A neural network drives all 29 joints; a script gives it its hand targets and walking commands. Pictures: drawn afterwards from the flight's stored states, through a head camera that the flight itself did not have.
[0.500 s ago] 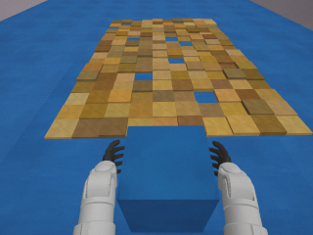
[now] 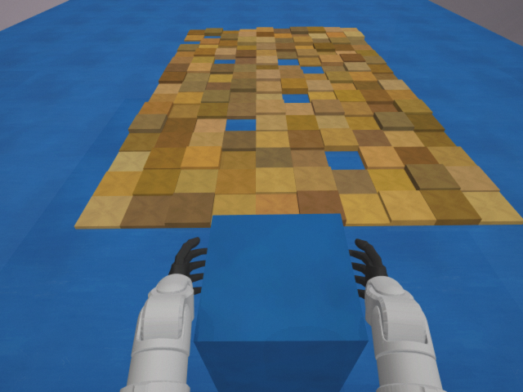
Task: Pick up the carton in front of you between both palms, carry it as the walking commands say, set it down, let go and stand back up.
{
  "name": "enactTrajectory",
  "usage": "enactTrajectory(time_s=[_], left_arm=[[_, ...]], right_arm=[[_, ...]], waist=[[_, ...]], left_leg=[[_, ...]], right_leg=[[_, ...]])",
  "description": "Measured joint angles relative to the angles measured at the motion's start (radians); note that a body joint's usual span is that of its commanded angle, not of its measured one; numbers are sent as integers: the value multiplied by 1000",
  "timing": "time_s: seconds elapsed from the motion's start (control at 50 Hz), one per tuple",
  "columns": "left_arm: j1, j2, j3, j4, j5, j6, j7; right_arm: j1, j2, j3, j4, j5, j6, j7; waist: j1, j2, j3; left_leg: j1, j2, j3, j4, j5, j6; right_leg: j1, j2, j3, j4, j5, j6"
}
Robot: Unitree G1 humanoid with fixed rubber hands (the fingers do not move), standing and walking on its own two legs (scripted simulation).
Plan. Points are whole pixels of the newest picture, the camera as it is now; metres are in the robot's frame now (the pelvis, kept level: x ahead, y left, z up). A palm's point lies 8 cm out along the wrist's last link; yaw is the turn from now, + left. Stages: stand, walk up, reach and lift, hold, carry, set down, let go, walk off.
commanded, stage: hold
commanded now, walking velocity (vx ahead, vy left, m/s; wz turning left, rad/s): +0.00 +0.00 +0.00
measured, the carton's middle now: (277, 307) +0.28 +0.00 -0.03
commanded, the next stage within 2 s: carry in 0.14 s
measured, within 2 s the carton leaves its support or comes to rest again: neither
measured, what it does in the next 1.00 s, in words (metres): walks ahead: left foot, then right foot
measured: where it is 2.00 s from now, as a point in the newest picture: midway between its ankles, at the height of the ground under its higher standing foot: (277, 267)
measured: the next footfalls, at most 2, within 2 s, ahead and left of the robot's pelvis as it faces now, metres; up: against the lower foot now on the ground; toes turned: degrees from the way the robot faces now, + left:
left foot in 0.62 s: +0.18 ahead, +0.10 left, +0.00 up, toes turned +8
right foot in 0.94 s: +0.44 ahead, -0.15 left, +0.00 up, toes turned -15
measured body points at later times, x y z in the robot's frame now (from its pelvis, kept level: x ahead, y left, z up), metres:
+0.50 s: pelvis +0.06 -0.01 +0.00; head +0.02 -0.01 +0.45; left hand +0.35 +0.13 +0.09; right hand +0.34 -0.18 +0.09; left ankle +0.04 +0.11 -0.72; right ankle +0.01 -0.12 -0.75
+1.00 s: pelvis +0.32 -0.05 -0.03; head +0.30 -0.06 +0.42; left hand +0.57 +0.09 +0.05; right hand +0.56 -0.22 +0.05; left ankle +0.15 +0.09 -0.72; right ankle +0.41 -0.14 -0.75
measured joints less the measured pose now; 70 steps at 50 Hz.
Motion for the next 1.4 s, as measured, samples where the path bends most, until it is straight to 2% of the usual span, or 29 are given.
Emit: enactTrajectory(time_s=[0.18,0.24,0.28,0.36,0.4,0.48,0.52,0.58,0.62,0.64,0.68,0.72,0.78,0.9,0.94,0.96,0.98,1.02,1.06,1.1,1.2,1.3,1.4], left_arm=[[-24,-5,21,23,1,-3,0],[-9,-2,9,-2,-14,13,8],[2,1,-2,-56,-33,35,15],[19,7,-16,-193,-77,77,26],[37,5,-38,-238,-97,108,38],[68,11,-93,-327,-118,199,57],[89,13,-106,-393,-128,238,75],[121,15,-120,-499,-154,290,100],[148,17,-124,-568,-171,320,109],[167,18,-118,-597,-182,333,114],[218,18,-107,-634,-207,360,127],[260,15,-112,-653,-231,385,142],[286,12,-122,-657,-257,397,159],[318,8,-124,-667,-272,357,203],[320,8,-124,-673,-276,348,208],[315,8,-128,-669,-277,342,209],[305,9,-136,-653,-276,333,208],[291,11,-145,-624,-279,329,201],[303,9,-146,-629,-289,329,186],[327,7,-147,-650,-285,330,180],[346,7,-151,-690,-271,329,168],[315,9,-158,-701,-271,327,164],[318,10,-169,-733,-261,359,165]], right_arm=[[-23,5,-20,21,-4,-3,1],[-10,2,-4,-3,7,15,-8],[0,0,11,-51,26,33,-14],[9,-2,47,-186,63,81,-38],[45,-8,60,-255,79,119,-47],[103,-15,66,-376,116,211,-66],[107,-16,74,-425,136,249,-75],[129,-17,90,-513,166,294,-93],[151,-17,109,-574,185,322,-112],[162,-17,126,-587,192,330,-123],[193,-17,155,-597,204,353,-142],[234,-16,160,-618,222,381,-152],[278,-12,153,-650,243,400,-173],[304,-10,158,-675,265,381,-194],[308,-10,159,-685,268,375,-197],[306,-10,155,-689,268,373,-198],[301,-12,144,-684,268,369,-197],[294,-12,126,-668,270,365,-193],[298,-12,124,-665,272,366,-181],[313,-9,136,-668,264,356,-169],[346,-8,162,-695,244,331,-156],[334,-8,154,-734,235,334,-155],[336,-7,151,-763,242,365,-157]], waist=[[2,1,-13],[8,2,-74],[11,5,-107],[22,20,-134],[10,29,-166],[-2,-15,-218],[-3,-33,-221],[0,-42,-209],[2,-33,-205],[2,-38,-209],[4,-28,-217],[-1,-1,-219],[-21,21,-211],[-34,33,-198],[-30,31,-195],[-25,37,-193],[-16,50,-191],[2,43,-182],[15,29,-167],[29,17,-157],[48,-1,-165],[30,6,-178],[17,-5,-193]], left_leg=[[-32,-2,4,28,-6,1],[-108,-1,18,90,-129,3],[-146,2,26,94,-158,4],[-191,24,50,125,-74,5],[-212,35,39,181,-155,7],[-299,42,120,318,-250,11],[-326,39,157,285,-240,14],[-319,27,217,142,-144,14],[-286,24,245,67,-58,25],[-286,21,257,83,-9,37],[-273,26,279,118,-51,50],[-234,40,281,94,-92,49],[-158,52,266,14,-93,31],[7,81,256,-59,-161,-20],[42,99,249,-4,-232,-44],[40,119,240,64,-283,-51],[1,147,225,183,-310,-44],[-142,141,161,491,-311,-21],[-286,121,138,703,-277,3],[-390,116,147,746,-208,13],[-531,123,181,544,-54,11],[-558,129,218,301,79,8],[-495,108,282,158,92,23]], right_leg=[[-33,-1,3,28,-6,3],[-116,0,9,100,-132,6],[-169,-10,-6,132,-196,9],[-217,-22,-68,142,-108,2],[-208,-13,-85,130,-67,-9],[-180,-38,-102,81,-96,-24],[-161,-54,-95,41,-90,-18],[-137,-73,-87,38,-118,-3],[-141,-76,-83,112,-184,9],[-170,-89,-91,195,-224,10],[-265,-92,-105,406,-286,7],[-362,-82,-135,537,-301,-3],[-469,-89,-174,522,-238,-5],[-514,-105,-239,213,18,3],[-474,-98,-278,137,41,0],[-455,-90,-295,138,88,-27],[-456,-81,-312,182,88,-56],[-442,-81,-327,226,16,-81],[-393,-80,-333,184,-9,-75],[-330,-75,-332,113,-5,-68],[-167,-71,-316,-55,-5,-48],[-21,-70,-308,-121,-68,-12],[99,-83,-294,-91,-199,40]])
